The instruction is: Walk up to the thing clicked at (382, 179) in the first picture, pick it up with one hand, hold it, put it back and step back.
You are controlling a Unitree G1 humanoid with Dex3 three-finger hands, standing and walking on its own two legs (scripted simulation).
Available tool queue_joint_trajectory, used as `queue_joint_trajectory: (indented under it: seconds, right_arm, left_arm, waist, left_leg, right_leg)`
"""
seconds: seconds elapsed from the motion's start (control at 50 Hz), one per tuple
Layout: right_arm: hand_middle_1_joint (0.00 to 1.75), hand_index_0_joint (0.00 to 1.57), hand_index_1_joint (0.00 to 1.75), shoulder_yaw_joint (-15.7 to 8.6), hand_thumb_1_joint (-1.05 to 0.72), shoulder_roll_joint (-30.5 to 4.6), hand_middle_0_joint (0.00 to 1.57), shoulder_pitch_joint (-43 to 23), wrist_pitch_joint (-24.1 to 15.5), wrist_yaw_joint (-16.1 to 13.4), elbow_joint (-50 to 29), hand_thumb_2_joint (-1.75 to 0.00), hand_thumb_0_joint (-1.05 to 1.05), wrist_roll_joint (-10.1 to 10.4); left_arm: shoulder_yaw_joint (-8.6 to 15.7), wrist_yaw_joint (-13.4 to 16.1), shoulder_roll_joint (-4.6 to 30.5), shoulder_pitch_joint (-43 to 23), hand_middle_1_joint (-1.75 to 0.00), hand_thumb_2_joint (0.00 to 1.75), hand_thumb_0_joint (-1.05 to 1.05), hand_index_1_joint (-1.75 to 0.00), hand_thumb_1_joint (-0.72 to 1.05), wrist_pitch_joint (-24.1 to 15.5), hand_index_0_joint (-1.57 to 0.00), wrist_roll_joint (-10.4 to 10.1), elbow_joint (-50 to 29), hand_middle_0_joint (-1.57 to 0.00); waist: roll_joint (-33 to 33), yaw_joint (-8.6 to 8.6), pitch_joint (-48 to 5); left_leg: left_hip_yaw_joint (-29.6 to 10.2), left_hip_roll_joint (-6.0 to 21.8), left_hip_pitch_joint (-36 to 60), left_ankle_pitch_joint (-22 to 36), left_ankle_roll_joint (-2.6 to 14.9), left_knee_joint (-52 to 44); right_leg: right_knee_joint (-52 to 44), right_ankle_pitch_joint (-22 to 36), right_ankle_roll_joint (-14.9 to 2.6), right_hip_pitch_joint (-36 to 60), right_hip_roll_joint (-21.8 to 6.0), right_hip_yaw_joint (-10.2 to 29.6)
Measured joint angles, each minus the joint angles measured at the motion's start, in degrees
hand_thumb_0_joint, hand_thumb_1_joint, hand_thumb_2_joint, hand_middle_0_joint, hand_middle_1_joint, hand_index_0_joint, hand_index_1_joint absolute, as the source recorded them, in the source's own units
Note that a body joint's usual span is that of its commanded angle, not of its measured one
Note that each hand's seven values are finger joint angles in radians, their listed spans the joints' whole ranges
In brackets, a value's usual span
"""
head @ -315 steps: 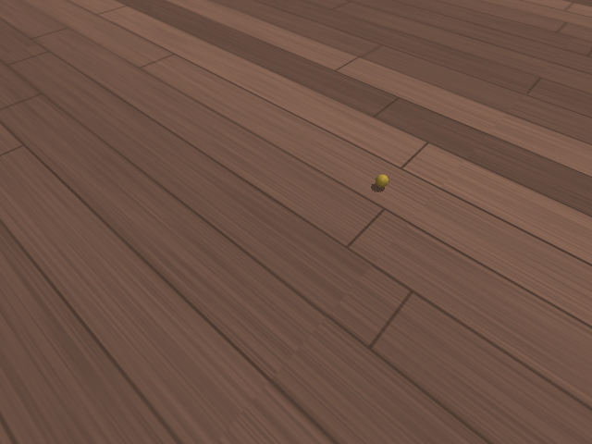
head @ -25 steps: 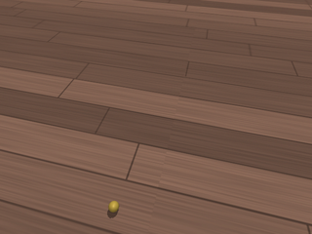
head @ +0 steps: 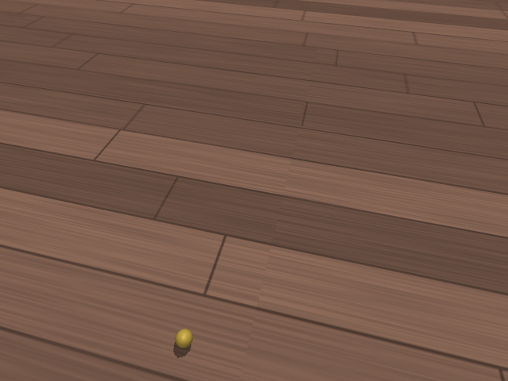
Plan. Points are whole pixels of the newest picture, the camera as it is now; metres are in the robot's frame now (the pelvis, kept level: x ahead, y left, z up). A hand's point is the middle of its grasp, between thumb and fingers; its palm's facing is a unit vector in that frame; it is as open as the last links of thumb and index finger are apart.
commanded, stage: stand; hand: left
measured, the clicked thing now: (184, 338) +0.40 +0.26 -0.75
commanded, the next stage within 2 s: walk up in 0.78 s
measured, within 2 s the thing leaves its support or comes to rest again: neither
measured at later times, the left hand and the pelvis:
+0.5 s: hand out of the picture +0.07 +0.26 -0.15, palm faces -0.03 -0.94 -0.35, open 7.4 cm; pelvis +0.00 +0.00 +0.00, yaw +0 degrees
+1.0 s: hand out of the picture +0.07 +0.28 -0.16, palm faces +0.00 -0.92 -0.38, open 7.4 cm; pelvis -0.04 +0.01 -0.01, yaw +0 degrees
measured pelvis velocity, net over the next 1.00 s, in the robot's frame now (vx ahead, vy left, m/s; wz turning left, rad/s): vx -0.04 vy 0.01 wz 0.00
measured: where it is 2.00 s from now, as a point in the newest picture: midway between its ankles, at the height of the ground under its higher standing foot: outside the picture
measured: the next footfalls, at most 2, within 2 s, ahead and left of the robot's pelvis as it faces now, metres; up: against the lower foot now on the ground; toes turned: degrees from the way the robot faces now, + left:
right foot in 1.52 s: -0.15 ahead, -0.10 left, +0.00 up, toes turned -1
left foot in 1.84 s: -0.28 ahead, +0.13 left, +0.00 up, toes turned -4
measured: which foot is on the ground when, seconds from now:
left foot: down 0.00-1.00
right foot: down 0.00-1.00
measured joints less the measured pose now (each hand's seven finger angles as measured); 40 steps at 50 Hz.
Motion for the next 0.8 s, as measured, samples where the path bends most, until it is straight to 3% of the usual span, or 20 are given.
queue_joint_trajectory:
  seconds: [0.8]
  right_arm:
    - [0.30, 0.20, 0.30, -0.15, -0.91, -0.22, 0.20, 0.70, 0.18, -0.05, -0.30, -0.90, 0.01, 0.06]
  left_arm:
    - [0.29, -0.16, 0.06, 0.65, -0.30, 0.89, 0.01, -0.30, 0.90, 0.27, -0.20, -0.11, -0.47, -0.20]
  waist:
    - [0.16, 0.09, 0.20]
  left_leg:
    - [0.10, -0.17, -0.30, -0.05, 0.10, 0.33]
  right_leg:
    - [0.98, -0.35, 0.04, -0.63, -0.20, 0.16]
